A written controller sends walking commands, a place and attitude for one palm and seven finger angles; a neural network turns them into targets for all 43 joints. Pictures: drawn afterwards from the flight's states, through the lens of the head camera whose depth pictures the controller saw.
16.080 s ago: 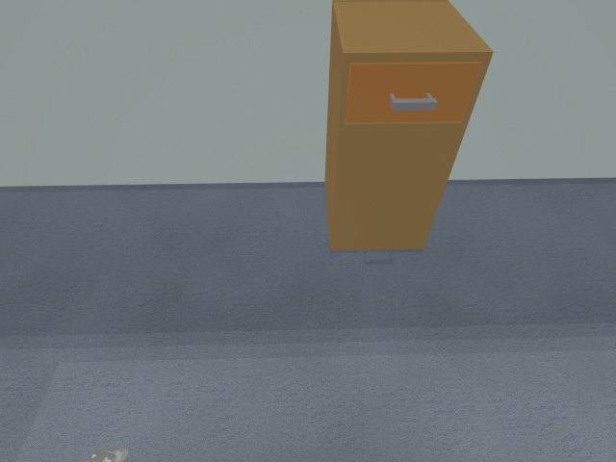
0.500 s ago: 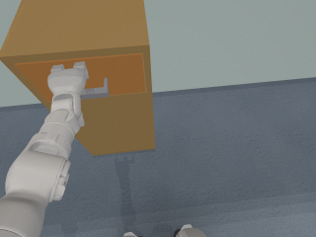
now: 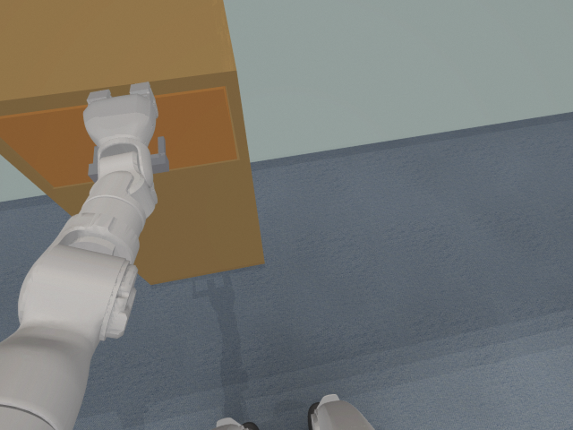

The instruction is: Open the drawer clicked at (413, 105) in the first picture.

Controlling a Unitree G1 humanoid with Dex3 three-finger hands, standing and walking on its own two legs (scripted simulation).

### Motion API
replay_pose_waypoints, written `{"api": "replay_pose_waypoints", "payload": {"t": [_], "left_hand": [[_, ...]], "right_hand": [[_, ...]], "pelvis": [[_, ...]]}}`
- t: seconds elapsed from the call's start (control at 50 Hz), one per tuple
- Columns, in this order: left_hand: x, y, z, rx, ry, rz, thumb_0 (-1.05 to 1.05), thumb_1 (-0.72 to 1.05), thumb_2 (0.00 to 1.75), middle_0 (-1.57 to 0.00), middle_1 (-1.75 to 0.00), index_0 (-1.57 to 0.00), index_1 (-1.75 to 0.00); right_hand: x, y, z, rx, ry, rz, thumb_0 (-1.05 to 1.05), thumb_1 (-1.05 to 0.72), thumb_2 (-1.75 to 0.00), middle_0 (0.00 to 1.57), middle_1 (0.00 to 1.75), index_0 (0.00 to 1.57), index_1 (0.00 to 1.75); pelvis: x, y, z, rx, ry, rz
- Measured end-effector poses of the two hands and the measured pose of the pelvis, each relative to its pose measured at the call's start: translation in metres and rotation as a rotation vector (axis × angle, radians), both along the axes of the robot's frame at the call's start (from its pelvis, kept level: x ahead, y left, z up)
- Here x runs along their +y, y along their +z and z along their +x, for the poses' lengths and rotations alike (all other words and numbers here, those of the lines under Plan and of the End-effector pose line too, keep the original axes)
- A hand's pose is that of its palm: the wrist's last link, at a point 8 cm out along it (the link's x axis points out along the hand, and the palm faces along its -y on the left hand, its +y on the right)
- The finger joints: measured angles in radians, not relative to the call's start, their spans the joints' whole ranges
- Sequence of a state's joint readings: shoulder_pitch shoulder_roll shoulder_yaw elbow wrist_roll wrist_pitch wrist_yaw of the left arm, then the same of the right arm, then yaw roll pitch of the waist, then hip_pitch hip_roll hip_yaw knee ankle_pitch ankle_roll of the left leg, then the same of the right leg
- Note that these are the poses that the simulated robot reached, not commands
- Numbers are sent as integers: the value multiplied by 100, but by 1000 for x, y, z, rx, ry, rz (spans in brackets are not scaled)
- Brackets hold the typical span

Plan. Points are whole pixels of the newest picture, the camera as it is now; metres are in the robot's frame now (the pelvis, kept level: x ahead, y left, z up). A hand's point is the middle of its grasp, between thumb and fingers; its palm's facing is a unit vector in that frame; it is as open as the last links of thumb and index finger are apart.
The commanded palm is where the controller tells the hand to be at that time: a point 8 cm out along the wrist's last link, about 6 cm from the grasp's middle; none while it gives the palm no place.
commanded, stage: move the hooked fingers above the handle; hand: left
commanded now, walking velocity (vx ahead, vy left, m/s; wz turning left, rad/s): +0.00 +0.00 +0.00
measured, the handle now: (130, 157) +0.58 +0.19 -0.03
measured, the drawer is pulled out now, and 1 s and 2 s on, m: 0.00 0.00 0.00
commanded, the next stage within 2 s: lower the fingers behind the handle in 0.88 s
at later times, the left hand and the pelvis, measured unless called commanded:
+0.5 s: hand (124, 151) +0.54 +0.17 +0.03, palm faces +0.06 -0.05 -1.00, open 13.4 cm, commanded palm +0.53 +0.18 +0.08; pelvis +0.00 +0.00 -0.01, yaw +2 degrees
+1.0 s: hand (137, 164) +0.53 +0.16 +0.01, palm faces -0.01 -0.07 -1.00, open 13.8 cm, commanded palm +0.52 +0.18 +0.07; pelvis +0.00 +0.00 -0.02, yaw +1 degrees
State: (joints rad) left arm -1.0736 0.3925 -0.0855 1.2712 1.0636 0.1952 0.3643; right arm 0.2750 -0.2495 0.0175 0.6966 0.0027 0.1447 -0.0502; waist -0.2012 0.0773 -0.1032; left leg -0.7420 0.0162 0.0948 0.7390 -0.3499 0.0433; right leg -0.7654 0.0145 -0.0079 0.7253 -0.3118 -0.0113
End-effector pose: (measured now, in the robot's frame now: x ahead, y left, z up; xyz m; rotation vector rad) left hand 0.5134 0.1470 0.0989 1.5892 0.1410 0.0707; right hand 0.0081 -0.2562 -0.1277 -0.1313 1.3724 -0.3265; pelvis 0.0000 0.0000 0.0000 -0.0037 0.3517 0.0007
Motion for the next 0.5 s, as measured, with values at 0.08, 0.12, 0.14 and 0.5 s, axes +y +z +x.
{"api": "replay_pose_waypoints", "payload": {"t": [0.08,0.12,0.14,0.5], "left_hand": [[12,-2,-1,99,-7,-37,1,-49,30,-33,-122,-32,-123],[23,-9,-4,133,-26,-38,1,-49,30,-33,-121,-31,-122],[28,-13,-6,145,-42,-32,1,-49,30,-32,-121,-31,-122],[27,-15,0,-109,-83,-65,0,-49,30,-39,-126,-37,-127]], "right_hand": [[-3,5,-7,-14,-2,-30,1,-90,-90,20,30,21,30],[-7,8,-13,-9,3,-51,1,-90,-90,20,30,21,30],[-9,8,-16,-3,7,-61,1,-90,-90,20,30,21,30],[-9,3,-26,112,64,-38,1,-90,-90,20,30,20,29]], "pelvis": [[-2,1,-4,-6,3,-1],[-2,-1,-4,-1,5,-2],[-3,-2,-5,4,8,-4],[5,-13,5,60,52,-34]]}}
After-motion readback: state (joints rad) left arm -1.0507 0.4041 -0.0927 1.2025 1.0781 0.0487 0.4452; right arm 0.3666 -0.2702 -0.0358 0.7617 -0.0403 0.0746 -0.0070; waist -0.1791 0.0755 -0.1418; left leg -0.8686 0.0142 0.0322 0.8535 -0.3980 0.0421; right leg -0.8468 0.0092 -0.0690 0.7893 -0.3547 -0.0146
